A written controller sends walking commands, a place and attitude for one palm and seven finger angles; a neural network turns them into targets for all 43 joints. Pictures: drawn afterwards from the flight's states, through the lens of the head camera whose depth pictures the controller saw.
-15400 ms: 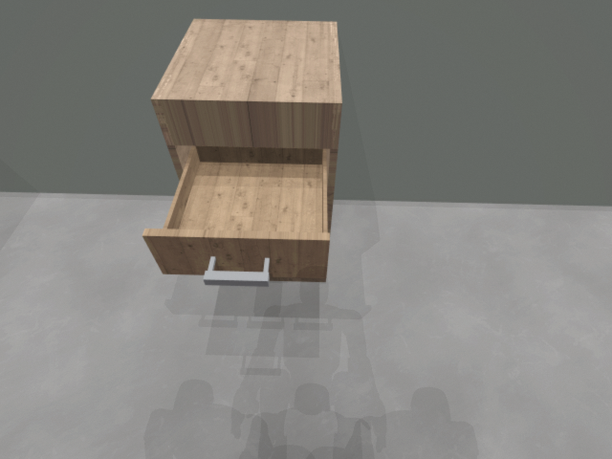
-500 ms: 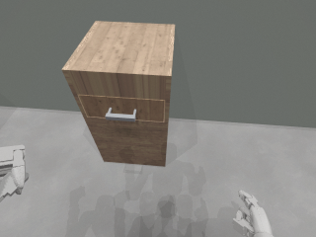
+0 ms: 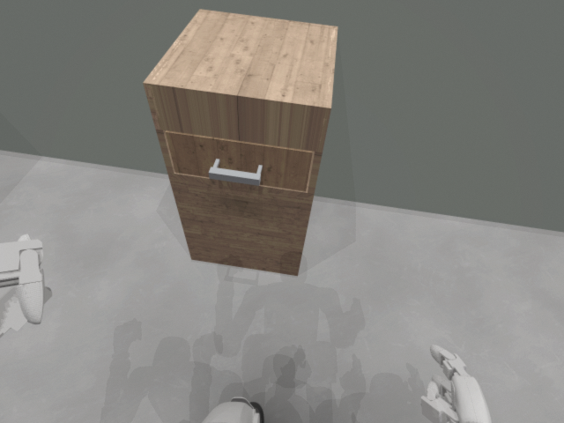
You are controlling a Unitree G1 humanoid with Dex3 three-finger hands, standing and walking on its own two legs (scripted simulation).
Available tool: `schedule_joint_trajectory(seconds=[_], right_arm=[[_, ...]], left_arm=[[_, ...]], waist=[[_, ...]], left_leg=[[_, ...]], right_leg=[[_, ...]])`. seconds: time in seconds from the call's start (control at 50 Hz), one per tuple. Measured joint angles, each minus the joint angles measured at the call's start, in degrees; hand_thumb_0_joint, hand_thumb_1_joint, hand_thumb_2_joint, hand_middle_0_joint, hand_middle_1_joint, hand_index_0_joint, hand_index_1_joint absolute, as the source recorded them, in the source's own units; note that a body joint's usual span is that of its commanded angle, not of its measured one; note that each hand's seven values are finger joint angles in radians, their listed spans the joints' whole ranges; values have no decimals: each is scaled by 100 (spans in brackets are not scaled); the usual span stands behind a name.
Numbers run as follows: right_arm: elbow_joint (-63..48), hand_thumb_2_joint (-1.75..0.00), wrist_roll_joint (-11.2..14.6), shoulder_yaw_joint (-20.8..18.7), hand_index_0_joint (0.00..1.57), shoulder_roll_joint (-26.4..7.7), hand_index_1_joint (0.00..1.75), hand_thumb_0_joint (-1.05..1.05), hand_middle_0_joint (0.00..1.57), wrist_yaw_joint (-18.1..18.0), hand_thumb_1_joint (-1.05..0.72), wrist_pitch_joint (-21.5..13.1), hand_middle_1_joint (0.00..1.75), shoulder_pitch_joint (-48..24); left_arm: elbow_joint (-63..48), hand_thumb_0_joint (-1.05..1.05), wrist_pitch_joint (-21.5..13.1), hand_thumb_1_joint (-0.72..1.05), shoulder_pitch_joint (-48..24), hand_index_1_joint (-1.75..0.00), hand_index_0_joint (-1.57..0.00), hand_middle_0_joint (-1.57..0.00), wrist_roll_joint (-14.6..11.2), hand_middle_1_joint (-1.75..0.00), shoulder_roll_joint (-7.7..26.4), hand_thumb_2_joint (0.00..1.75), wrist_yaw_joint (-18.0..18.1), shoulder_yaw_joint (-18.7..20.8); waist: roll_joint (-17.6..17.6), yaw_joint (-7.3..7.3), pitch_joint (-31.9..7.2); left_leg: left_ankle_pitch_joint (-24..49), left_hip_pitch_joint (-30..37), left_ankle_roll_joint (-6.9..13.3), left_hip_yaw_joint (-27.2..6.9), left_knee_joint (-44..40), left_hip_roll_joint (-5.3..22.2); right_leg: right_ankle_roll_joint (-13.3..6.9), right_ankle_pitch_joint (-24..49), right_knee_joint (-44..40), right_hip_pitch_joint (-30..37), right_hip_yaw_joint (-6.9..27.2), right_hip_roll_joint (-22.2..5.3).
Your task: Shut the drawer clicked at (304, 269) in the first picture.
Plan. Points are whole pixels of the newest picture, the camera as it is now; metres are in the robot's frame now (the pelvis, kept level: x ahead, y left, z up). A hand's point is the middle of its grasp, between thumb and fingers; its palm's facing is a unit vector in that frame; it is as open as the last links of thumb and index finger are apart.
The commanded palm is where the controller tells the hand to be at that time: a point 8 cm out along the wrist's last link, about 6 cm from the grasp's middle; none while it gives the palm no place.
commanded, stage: step back with the hand held close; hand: left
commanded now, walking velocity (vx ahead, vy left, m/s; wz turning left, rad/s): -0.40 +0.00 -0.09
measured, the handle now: (236, 170) +0.74 +0.15 -0.18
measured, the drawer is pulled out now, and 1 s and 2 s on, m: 0.00 0.00 0.00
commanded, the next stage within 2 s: stop stepping back and stand still in 0.22 s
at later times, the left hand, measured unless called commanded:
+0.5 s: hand out of the picture +0.12 +0.23 +0.19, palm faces +0.23 -0.88 -0.41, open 3.2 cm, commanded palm +0.04 +0.29 +0.20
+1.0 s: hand out of the picture -0.02 +0.24 +0.20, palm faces +0.22 -0.87 -0.43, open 3.3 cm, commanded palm -0.07 +0.31 +0.20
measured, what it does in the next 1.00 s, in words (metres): walks backwards: right foot, then right foot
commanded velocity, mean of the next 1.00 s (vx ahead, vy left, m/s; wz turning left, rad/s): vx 0.07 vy -0.05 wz -0.03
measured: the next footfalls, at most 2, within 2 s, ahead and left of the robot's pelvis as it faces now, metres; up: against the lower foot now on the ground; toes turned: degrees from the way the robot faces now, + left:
right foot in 0.26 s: -0.18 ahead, -0.13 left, +0.00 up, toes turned -4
right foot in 0.60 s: -0.10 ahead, -0.08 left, +0.00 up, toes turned -11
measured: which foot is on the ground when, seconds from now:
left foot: down 0.00-0.58, up 0.60-0.78, down 0.80-1.00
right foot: up 0.00-0.24, down 0.26-0.38, up 0.40-0.58, down 0.60-0.80, up 0.82-1.00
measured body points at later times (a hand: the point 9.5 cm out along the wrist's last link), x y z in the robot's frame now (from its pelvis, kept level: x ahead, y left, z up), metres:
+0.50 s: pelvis -0.12 +0.02 +0.01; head -0.10 +0.05 +0.46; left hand +0.10 +0.28 +0.21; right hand +0.01 -0.22 -0.06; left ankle +0.05 +0.07 -0.72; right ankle -0.17 -0.11 -0.67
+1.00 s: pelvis -0.24 +0.05 +0.01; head -0.25 +0.07 +0.46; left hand -0.04 +0.29 +0.23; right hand -0.14 -0.18 -0.07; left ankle -0.19 +0.18 -0.72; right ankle -0.23 -0.05 -0.67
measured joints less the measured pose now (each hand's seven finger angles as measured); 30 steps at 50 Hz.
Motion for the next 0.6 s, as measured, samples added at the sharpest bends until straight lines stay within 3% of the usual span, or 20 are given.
schedule_joint_trajectory(seconds=[0.08,0.12,0.2,0.26,0.28,0.32,0.34,0.36,0.4,0.44,0.48,0.54,0.58,0.6], right_arm=[[-62,-90,-63,1,20,119,30,1,20,-11,-90,-114,30,-31],[-86,-90,-82,20,20,190,30,1,20,59,-90,-172,30,14],[-75,-90,-120,98,20,293,30,1,20,204,-90,-276,30,9],[-29,-90,-180,144,20,361,30,1,20,266,-90,-326,30,-188],[81,-90,-169,130,20,317,30,1,20,259,-90,-317,30,-287],[360,-90,-138,129,20,318,30,1,20,200,-90,-240,30,-258],[460,-90,-114,157,20,358,30,1,20,169,-90,-206,30,-158],[472,-90,-82,200,20,381,30,1,20,143,-90,-163,30,-44],[374,-90,-55,211,20,404,30,1,20,100,-90,-159,30,21],[282,-90,-43,222,20,406,30,1,20,117,-90,-262,30,-23],[155,-90,-34,266,20,389,30,1,20,166,-90,-249,30,-13],[-74,-90,-34,285,20,386,30,1,20,233,-90,-136,30,117],[-265,-90,-30,262,20,356,30,1,20,249,-90,-40,30,260],[-329,-90,-14,239,20,318,30,1,20,251,-90,2,30,301]], left_arm=[[230,2,50,89,-252,-160,-140,-141,120,-160,132,90,-69,193],[148,2,78,89,-261,-160,-140,-141,85,-160,183,90,-81,261],[-297,2,-12,89,55,-160,-140,-141,-124,-160,246,90,-93,338],[-539,2,-177,89,266,-160,-140,-141,-180,-160,340,90,-106,455],[-507,2,-251,89,191,-160,-140,-141,-141,-160,240,90,-145,339],[-414,2,-306,89,76,-160,-140,-141,-73,-160,145,90,-189,116],[-394,2,-300,88,52,-160,-141,-141,-62,-160,147,90,-198,87],[-404,2,-257,88,73,-160,-141,-141,-87,-160,129,90,-207,111],[-322,1,-68,88,-88,-160,-141,-141,-163,-160,71,90,-216,156],[-35,1,112,88,-458,-160,-141,-141,-180,-160,43,90,-200,105],[211,1,353,89,-616,-160,-141,-141,-169,-160,49,90,-159,72],[183,2,673,89,-233,-160,-140,-141,-178,-160,126,90,-133,91],[-147,2,782,89,300,-160,-140,-141,-155,-160,271,90,-121,137],[-409,2,806,89,578,-160,-140,-141,-134,-160,360,90,-115,193]], waist=[[59,-114,3],[65,-128,-86],[-67,53,-320],[-287,278,-331],[-133,316,-220],[-42,324,-152],[-143,338,-219],[-217,361,-313],[-238,256,-300],[-219,86,-74],[-188,-101,34],[-198,-323,6],[-288,-390,-109],[-394,-340,-164]], left_leg=[[155,-136,106,6,-188,141],[253,-258,98,87,-414,257],[664,-522,-45,357,-984,363],[814,-839,-222,678,-950,365],[442,-950,-311,589,-596,440],[-513,-870,-425,389,248,336],[-628,-640,-428,382,370,217],[-265,-297,-381,380,204,164],[257,-68,-12,465,-104,154],[237,119,123,478,-324,147],[271,254,64,449,-604,157],[37,334,-148,463,-938,172],[-707,95,-308,558,-676,124],[-1260,-236,-415,580,-21,60]], right_leg=[[-51,-785,1730,-235,56,279],[-101,-1110,1976,-12,-66,305],[-288,-1787,858,841,-330,134],[-416,-1456,-840,1531,-312,-154],[-300,-1261,-898,1553,-312,-89],[-63,-1118,-813,1668,-267,-94],[12,-1122,-751,1694,-188,-190],[54,-1147,-532,1607,-140,-259],[48,-1327,612,1051,-82,-258],[-13,-1674,1660,506,84,-107],[-100,-1751,1899,159,-31,-53],[-223,-1696,1315,89,-446,-15],[-382,-1767,555,314,-636,-32],[-509,-1542,194,320,-573,-104]])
